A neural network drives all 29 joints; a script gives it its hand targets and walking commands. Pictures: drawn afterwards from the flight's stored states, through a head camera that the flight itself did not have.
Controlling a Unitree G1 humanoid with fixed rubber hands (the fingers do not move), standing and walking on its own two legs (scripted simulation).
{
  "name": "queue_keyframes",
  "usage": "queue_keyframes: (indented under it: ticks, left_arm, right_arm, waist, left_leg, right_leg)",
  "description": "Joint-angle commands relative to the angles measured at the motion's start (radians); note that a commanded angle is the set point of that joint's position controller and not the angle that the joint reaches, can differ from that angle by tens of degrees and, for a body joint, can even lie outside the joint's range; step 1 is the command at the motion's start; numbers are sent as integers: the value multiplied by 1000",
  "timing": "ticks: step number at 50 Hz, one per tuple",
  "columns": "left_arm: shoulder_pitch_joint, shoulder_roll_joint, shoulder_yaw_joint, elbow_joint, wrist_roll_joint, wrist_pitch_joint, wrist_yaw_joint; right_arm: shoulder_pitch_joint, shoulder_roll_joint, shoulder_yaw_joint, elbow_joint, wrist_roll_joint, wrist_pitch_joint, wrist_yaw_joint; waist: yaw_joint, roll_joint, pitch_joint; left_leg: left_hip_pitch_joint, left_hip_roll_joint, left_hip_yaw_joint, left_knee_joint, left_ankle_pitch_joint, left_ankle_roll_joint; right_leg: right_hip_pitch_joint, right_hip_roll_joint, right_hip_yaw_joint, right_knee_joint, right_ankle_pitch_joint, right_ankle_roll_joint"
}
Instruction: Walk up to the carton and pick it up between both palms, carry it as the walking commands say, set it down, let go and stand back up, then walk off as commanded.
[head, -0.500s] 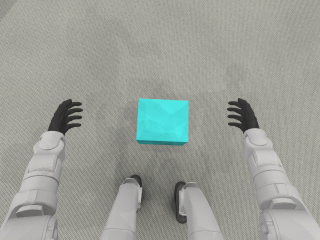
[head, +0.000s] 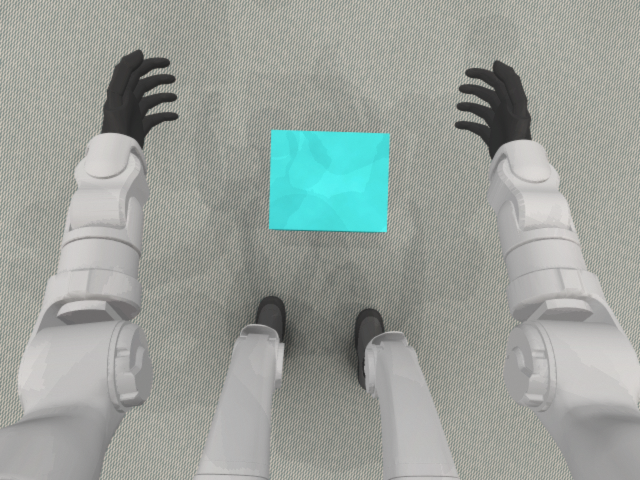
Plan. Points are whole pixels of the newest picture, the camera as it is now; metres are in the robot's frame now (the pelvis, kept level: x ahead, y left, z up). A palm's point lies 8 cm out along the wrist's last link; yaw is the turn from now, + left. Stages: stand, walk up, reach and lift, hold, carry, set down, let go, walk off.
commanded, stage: reach and lift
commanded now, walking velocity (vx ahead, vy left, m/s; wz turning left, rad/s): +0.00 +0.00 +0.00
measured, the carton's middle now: (327, 187) +0.47 +0.00 -0.57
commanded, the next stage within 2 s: none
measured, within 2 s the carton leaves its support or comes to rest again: neither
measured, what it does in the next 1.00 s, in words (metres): lowers itself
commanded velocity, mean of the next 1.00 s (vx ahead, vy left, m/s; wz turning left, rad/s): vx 0.00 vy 0.00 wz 0.00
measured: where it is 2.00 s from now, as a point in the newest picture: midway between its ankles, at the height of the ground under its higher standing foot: (319, 357)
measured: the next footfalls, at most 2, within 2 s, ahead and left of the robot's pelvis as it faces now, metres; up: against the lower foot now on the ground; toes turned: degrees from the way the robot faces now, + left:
none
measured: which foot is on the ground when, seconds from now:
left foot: down 0.00-1.00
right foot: down 0.00-1.00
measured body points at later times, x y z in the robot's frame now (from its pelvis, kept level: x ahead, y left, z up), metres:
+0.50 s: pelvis -0.06 +0.01 -0.12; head +0.29 +0.02 +0.17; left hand +0.47 +0.23 -0.27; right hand +0.49 -0.19 -0.26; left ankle +0.06 +0.13 -0.64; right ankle +0.04 -0.13 -0.64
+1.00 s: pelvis -0.07 +0.00 -0.23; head +0.31 +0.01 +0.01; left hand +0.46 +0.22 -0.43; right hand +0.48 -0.19 -0.42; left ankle +0.06 +0.13 -0.64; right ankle +0.04 -0.13 -0.64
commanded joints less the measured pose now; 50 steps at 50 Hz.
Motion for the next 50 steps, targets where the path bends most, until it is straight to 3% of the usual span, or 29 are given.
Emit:
queue_keyframes:
  ticks: [1,2,3,5,6,7,10,11,13,14,15,16,17,19,22,24,25,26,27,29,30,33,34,40,42,43,46,47,50]
  left_arm:
    - [-147,90,185,1,19,-67,-18]
    - [-177,138,218,43,40,-67,-17]
    - [-180,81,157,32,18,-68,-23]
    - [-176,102,177,11,32,-82,-31]
    - [-193,66,155,23,14,-87,-27]
    - [-243,114,186,-10,28,-91,-25]
    - [-301,70,124,-2,7,-65,-12]
    - [-332,111,142,63,-7,-53,-11]
    - [-344,177,179,47,12,-48,4]
    - [-385,122,75,44,-42,-35,5]
    - [-462,160,99,-23,-7,-26,14]
    - [-569,202,109,-171,-30,-19,28]
    - [-570,179,92,-95,-26,-9,34]
    - [-613,239,87,-111,-51,15,51]
    - [-541,239,99,43,-13,35,66]
    - [-591,280,79,-63,-42,38,88]
    - [-596,237,38,-30,-56,42,78]
    - [-592,237,61,28,-60,38,79]
    - [-610,213,26,30,-62,40,71]
    - [-582,222,34,57,-35,31,74]
    - [-577,231,73,104,-34,33,77]
    - [-606,225,53,95,-43,5,80]
    - [-662,212,23,0,-88,-10,82]
    - [-641,284,53,37,-59,-31,99]
    - [-689,276,10,34,-95,-30,107]
    - [-654,280,-9,83,-86,-41,110]
    - [-712,234,-28,37,-103,-45,111]
    - [-651,270,6,157,-87,-52,107]
    - [-731,252,-30,42,-101,-65,110]
  right_arm:
    - [-89,-65,-166,-80,-62,-54,1]
    - [-131,-60,-134,-67,-29,-44,-3]
    - [-140,-52,-150,-70,-63,-51,-8]
    - [-146,-27,-140,-91,-37,-57,-8]
    - [-126,-48,-163,-47,-76,-68,-8]
    - [-196,-61,-160,-150,-72,-67,-25]
    - [-248,-125,-195,-89,-67,-58,-17]
    - [-253,-94,-144,-9,-51,-44,-20]
    - [-334,-109,-146,-79,-32,-25,-31]
    - [-350,-156,-185,-39,-64,-29,-21]
    - [-396,-179,-196,-65,-45,-4,-29]
    - [-478,-192,-168,-198,-19,-2,-37]
    - [-395,-205,-179,-45,-26,9,-31]
    - [-483,-220,-135,-35,-13,41,-33]
    - [-477,-201,-89,6,46,64,-30]
    - [-572,-204,-56,-104,93,60,-40]
    - [-535,-210,-80,5,70,60,-40]
    - [-532,-220,-59,54,63,65,-37]
    - [-519,-203,-64,56,53,63,-40]
    - [-539,-201,-63,54,62,54,-37]
    - [-556,-196,-46,55,53,50,-34]
    - [-622,-256,-82,-11,51,14,-58]
    - [-664,-205,-35,-119,83,-1,-63]
    - [-628,-238,-3,-33,89,-5,-65]
    - [-631,-233,19,-1,91,-12,-71]
    - [-611,-203,41,59,127,-6,-62]
    - [-681,-246,50,24,117,-27,-68]
    - [-608,-191,70,151,116,-20,-65]
    - [-693,-224,70,41,139,-35,-70]
  waist:
    - [-11,-38,-1060]
    - [50,19,-1004]
    - [-19,-23,-1022]
    - [48,-2,-1002]
    - [-36,-22,-997]
    - [12,12,-1085]
    - [-11,83,-1017]
    - [9,-17,-920]
    - [62,11,-957]
    - [-54,-15,-930]
    - [-20,95,-992]
    - [1,43,-1109]
    - [-49,78,-1086]
    - [-17,-10,-1085]
    - [75,66,-1036]
    - [76,24,-1179]
    - [27,50,-1065]
    - [57,3,-1024]
    - [3,6,-1043]
    - [62,85,-974]
    - [62,-19,-955]
    - [51,60,-954]
    - [35,-8,-1036]
    - [94,12,-1040]
    - [39,-29,-1132]
    - [107,31,-993]
    - [50,-6,-1069]
    - [81,-30,-868]
    - [64,3,-1022]
  left_leg:
    - [480,-18,54,127,689,6]
    - [359,-30,110,149,580,-4]
    - [351,-32,91,132,576,-3]
    - [345,-24,80,154,619,-8]
    - [323,-16,52,196,627,-6]
    - [299,-29,93,225,557,-17]
    - [283,-32,91,245,373,-38]
    - [179,-27,83,283,318,-16]
    - [117,-41,113,325,237,-23]
    - [142,-25,70,314,186,-17]
    - [193,-31,109,344,133,-33]
    - [207,-34,113,387,214,-31]
    - [219,-27,109,417,172,-42]
    - [181,-34,108,465,68,-33]
    - [97,-42,157,527,25,-32]
    - [167,-34,150,546,57,-22]
    - [68,-31,143,550,-3,-30]
    - [49,-27,141,582,-22,-36]
    - [56,-21,119,601,32,-22]
    - [46,-21,142,618,-20,-37]
    - [-17,-20,143,658,-18,-21]
    - [-61,-24,138,694,2,-29]
    - [-26,-25,124,701,99,-11]
    - [-23,-20,137,788,105,-18]
    - [37,-9,108,843,172,-8]
    - [12,-11,118,831,121,-9]
    - [-8,-7,120,890,132,-15]
    - [-170,-4,133,886,40,-12]
    - [-35,-3,114,925,153,-5]
  right_leg:
    - [411,30,-18,69,707,26]
    - [405,32,-2,85,648,31]
    - [428,28,-30,89,659,34]
    - [337,39,-17,114,641,34]
    - [279,36,-34,162,635,29]
    - [345,40,-14,158,609,27]
    - [207,54,-67,227,383,14]
    - [101,46,-63,267,320,30]
    - [183,52,-48,308,310,27]
    - [101,51,-97,334,239,27]
    - [80,49,-86,329,153,19]
    - [88,56,-89,354,227,14]
    - [11,62,-109,388,161,15]
    - [23,64,-107,432,77,17]
    - [-61,52,-82,477,-15,18]
    - [21,58,-107,514,47,33]
    - [-58,60,-108,540,10,14]
    - [-75,54,-94,546,-26,25]
    - [-90,51,-105,581,52,29]
    - [-180,56,-100,576,-26,25]
    - [-129,46,-78,585,-45,31]
    - [-198,51,-96,661,4,21]
    - [-116,54,-95,677,115,41]
    - [-171,43,-90,775,76,34]
    - [-146,38,-108,843,145,45]
    - [-257,37,-79,809,51,29]
    - [-194,35,-84,845,78,35]
    - [-242,30,-83,862,36,38]
    - [-220,33,-79,905,110,39]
